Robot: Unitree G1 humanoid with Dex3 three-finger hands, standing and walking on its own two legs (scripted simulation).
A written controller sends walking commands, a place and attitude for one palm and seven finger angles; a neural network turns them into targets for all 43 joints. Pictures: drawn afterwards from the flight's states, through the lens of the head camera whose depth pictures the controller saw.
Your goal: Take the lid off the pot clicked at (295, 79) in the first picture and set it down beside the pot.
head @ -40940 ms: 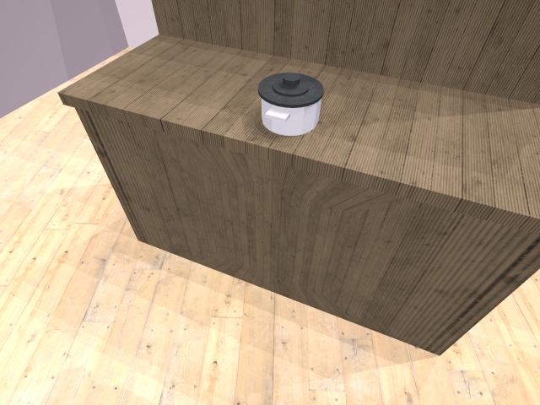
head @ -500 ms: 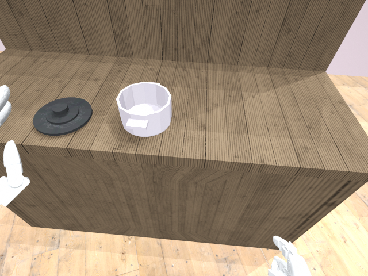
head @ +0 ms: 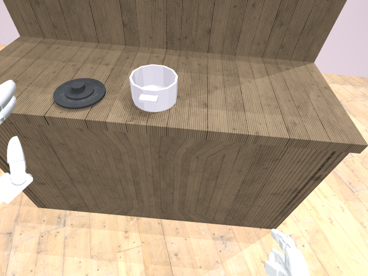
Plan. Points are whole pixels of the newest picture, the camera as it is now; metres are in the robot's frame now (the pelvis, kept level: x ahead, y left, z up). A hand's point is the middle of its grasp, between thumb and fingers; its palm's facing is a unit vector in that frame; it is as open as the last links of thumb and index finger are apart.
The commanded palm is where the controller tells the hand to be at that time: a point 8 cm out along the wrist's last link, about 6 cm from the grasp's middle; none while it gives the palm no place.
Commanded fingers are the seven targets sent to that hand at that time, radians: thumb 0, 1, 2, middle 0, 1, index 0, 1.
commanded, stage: step back with the hand held close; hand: left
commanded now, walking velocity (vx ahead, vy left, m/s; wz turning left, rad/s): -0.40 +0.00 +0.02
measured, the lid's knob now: (78, 86) +0.64 +0.39 +0.04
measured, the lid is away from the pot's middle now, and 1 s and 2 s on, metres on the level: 0.25 0.25 0.25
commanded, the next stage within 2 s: stop stepping back and stand still in 0.06 s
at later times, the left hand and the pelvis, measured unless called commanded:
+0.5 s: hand out of the picture +0.01 +0.23 +0.25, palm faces +0.47 -0.81 -0.35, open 7.4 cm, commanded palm -0.02 +0.27 +0.22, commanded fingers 0.00 0.90 0.90 -0.20 -0.30 -0.20 -0.30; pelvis -0.16 +0.00 +0.00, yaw -2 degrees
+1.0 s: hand out of the picture -0.03 +0.22 +0.23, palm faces +0.50 -0.74 -0.45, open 7.4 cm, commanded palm none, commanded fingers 0.00 0.90 0.90 -0.20 -0.30 -0.20 -0.30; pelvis -0.23 -0.03 +0.00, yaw +1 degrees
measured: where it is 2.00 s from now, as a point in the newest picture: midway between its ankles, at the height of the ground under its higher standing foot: outside the picture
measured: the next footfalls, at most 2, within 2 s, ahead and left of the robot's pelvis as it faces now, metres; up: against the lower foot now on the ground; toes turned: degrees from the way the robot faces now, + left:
left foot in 0.08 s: +0.02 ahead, +0.14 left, +0.00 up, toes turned +0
right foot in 0.32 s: -0.06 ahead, -0.11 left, +0.00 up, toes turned +0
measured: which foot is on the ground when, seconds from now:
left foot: up 0.00-0.06, down 0.08-0.34, up 0.36-0.56, down 0.58-0.84, up 0.86-1.00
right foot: down 0.00-0.08, up 0.10-0.30, down 0.32-0.58, up 0.60-0.84, down 0.86-1.00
